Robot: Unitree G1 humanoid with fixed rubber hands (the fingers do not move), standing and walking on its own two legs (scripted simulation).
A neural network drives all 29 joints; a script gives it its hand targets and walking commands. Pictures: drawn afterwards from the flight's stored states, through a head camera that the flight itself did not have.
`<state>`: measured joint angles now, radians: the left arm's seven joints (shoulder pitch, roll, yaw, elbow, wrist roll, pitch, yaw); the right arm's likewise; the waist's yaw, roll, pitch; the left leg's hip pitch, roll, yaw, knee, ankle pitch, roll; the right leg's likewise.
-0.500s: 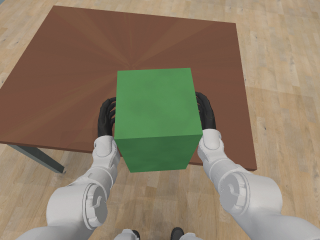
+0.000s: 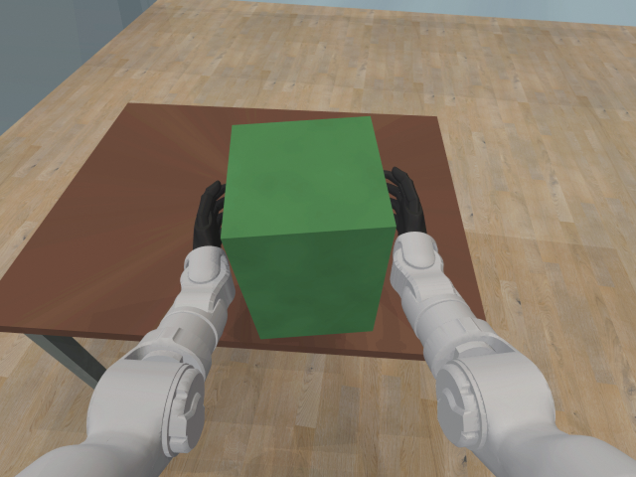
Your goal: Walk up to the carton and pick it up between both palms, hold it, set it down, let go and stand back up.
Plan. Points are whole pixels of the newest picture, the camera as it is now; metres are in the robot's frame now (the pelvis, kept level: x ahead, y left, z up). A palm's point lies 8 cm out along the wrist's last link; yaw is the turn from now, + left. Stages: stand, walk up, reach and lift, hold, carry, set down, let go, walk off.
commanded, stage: reach and lift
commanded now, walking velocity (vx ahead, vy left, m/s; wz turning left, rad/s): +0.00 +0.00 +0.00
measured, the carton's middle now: (309, 239) +0.42 +0.01 +0.06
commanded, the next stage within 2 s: hold in 1.86 s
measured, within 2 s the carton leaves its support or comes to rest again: neither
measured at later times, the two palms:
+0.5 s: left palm (197, 223) +0.39 +0.14 +0.13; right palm (415, 214) +0.39 -0.12 +0.14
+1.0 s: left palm (188, 209) +0.37 +0.14 +0.17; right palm (427, 219) +0.36 -0.13 +0.16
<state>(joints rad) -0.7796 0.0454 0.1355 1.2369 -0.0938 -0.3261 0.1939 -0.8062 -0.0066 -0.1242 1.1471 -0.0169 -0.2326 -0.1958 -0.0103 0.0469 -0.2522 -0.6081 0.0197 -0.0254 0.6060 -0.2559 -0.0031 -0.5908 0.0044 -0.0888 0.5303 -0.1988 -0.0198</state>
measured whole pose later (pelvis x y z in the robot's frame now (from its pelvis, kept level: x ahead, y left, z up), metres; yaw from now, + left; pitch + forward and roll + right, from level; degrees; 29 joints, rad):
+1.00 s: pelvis +0.00 +0.00 +0.02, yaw +1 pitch -5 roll -1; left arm -0.56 -0.08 0.25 0.28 0.27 0.46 0.07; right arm -0.58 0.05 -0.07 0.58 0.10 0.18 -0.22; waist -0.08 -0.05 0.02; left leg -0.09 0.00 -0.03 0.37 -0.19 0.00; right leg -0.06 0.01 -0.06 0.27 -0.12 -0.01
